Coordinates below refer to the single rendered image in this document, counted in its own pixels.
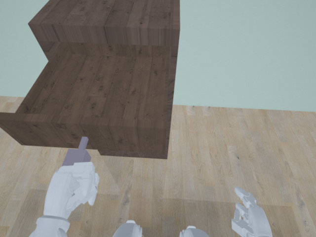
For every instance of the cabinet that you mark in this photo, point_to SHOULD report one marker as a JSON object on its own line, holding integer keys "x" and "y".
{"x": 134, "y": 22}

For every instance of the left robot forearm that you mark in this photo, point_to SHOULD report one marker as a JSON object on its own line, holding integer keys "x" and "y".
{"x": 51, "y": 226}

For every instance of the left robot thigh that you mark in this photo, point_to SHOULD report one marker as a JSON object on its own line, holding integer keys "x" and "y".
{"x": 128, "y": 230}

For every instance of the right robot hand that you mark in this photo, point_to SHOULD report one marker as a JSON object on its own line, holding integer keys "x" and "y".
{"x": 255, "y": 222}

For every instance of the handle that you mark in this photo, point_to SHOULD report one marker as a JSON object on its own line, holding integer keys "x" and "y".
{"x": 77, "y": 155}

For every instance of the drawer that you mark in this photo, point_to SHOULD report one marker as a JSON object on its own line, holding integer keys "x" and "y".
{"x": 114, "y": 94}

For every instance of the left robot hand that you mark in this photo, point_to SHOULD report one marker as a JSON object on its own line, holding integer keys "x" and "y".
{"x": 79, "y": 179}

